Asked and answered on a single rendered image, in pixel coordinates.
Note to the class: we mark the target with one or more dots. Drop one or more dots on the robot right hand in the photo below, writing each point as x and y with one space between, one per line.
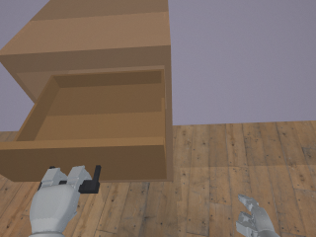
250 225

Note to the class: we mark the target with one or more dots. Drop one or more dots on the cabinet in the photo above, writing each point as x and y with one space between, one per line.
94 36

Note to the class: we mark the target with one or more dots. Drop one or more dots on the drawer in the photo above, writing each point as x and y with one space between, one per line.
116 120

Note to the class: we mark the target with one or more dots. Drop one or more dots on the robot left hand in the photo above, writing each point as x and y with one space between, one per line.
54 204

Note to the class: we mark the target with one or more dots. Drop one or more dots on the handle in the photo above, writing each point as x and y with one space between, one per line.
88 186

